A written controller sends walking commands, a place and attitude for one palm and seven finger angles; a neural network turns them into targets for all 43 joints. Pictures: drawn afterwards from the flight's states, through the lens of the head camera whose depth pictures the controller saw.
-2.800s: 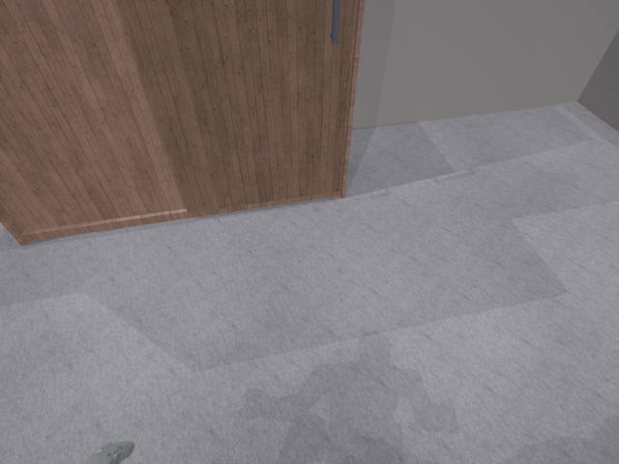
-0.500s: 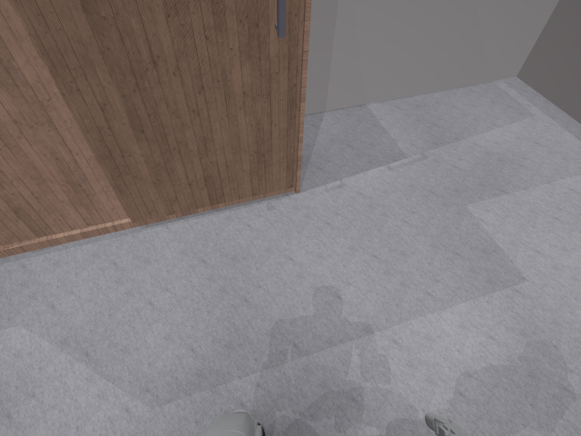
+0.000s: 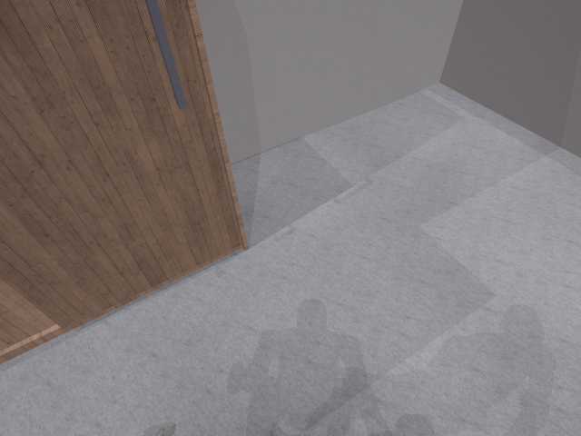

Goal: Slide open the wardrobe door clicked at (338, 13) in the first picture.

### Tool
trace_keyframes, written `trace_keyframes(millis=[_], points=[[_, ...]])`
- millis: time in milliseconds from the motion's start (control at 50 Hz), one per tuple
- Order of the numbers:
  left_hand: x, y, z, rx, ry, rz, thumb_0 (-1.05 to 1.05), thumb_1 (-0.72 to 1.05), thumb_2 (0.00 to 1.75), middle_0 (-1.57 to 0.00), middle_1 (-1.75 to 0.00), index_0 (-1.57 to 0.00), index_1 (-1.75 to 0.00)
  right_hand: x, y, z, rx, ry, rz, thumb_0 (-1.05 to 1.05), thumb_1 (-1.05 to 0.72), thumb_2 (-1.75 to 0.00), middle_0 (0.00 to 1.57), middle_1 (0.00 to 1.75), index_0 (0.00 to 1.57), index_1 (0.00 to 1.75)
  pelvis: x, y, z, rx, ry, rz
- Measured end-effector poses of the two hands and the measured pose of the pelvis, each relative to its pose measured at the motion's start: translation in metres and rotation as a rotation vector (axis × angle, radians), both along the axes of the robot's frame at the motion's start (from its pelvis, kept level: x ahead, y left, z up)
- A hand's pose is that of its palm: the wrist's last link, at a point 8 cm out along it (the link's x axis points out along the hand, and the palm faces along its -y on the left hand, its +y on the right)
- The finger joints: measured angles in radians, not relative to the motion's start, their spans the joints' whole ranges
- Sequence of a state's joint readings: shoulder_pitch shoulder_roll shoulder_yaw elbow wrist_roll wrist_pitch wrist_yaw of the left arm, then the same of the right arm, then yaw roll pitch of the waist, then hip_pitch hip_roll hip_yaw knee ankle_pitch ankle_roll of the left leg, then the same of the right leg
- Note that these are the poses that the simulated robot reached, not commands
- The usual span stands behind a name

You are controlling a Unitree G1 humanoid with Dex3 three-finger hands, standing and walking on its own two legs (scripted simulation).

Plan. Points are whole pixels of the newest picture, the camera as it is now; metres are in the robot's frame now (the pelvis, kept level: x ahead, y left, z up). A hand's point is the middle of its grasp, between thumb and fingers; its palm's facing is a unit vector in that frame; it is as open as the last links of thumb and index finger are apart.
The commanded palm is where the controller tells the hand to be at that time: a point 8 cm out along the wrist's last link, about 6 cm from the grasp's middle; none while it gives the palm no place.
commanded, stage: walk to a spot facing it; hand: right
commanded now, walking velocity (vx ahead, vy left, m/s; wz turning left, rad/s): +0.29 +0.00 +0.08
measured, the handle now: (163, 46) +0.88 +0.32 +0.14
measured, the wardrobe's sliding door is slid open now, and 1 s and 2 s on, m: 0.00 0.00 0.00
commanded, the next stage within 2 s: turn to face it in 0.08 s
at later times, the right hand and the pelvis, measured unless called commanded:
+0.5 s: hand (370, 386) +0.23 -0.11 -0.15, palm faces -0.05 +0.97 -0.24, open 7.3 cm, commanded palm none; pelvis +0.16 +0.07 +0.01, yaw +6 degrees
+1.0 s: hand (391, 326) +0.34 -0.17 -0.16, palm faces -0.28 +0.94 -0.21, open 7.4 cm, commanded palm none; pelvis +0.21 +0.02 +0.01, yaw +21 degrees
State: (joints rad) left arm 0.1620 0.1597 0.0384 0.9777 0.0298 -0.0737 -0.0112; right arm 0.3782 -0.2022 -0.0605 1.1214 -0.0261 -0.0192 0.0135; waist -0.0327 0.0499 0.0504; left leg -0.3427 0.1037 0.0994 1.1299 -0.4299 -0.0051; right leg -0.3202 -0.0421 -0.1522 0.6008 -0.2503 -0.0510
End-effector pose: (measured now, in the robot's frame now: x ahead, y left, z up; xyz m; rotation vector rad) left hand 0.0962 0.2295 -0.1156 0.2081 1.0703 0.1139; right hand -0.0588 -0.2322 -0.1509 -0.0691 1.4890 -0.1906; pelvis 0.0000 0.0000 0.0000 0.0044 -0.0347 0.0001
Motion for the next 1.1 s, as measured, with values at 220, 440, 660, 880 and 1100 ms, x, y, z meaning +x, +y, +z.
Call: trace_keyframes(millis=[220,440,660,880,1100], points=[[-0.026,0.016,-0.014,-0.046,0.277,0.133,-0.01,0.94,0.90,-0.20,-0.30,-0.20,-0.30,0.170,0.015,0.027,-0.046,-0.186,0.070,0.01,-0.93,-0.90,0.20,0.30,0.20,0.30,0.084,0.017,0.014,-0.039,0.011,0.008],[0.022,0.056,-0.042,-0.094,0.355,0.215,0.01,0.91,0.90,-0.20,-0.30,-0.20,-0.30,0.278,0.062,0.028,-0.090,-0.246,0.168,0.01,-0.92,-0.90,0.20,0.30,0.20,0.30,0.150,0.062,0.000,-0.028,0.008,0.085],[0.133,0.082,-0.008,-0.032,0.084,0.237,0.00,0.91,0.90,-0.20,-0.30,-0.19,-0.30,0.320,0.067,0.032,-0.052,-0.221,0.230,0.01,-0.92,-0.90,0.20,0.30,0.20,0.30,0.178,0.061,0.012,-0.028,0.045,0.194],[0.143,0.058,0.015,0.058,0.000,0.317,0.00,0.90,0.90,-0.20,-0.30,-0.20,-0.30,0.376,0.024,0.014,-0.024,-0.225,0.329,0.01,-0.91,-0.90,0.20,0.30,0.20,0.30,0.199,0.024,0.007,-0.005,0.044,0.313],[0.061,0.026,0.006,0.002,0.177,0.485,0.00,0.90,0.90,-0.21,-0.30,-0.20,-0.30,0.427,0.031,0.026,-0.032,-0.215,0.490,0.01,-0.91,-0.90,0.19,0.30,0.20,0.30,0.208,0.018,0.015,0.007,0.049,0.420]])
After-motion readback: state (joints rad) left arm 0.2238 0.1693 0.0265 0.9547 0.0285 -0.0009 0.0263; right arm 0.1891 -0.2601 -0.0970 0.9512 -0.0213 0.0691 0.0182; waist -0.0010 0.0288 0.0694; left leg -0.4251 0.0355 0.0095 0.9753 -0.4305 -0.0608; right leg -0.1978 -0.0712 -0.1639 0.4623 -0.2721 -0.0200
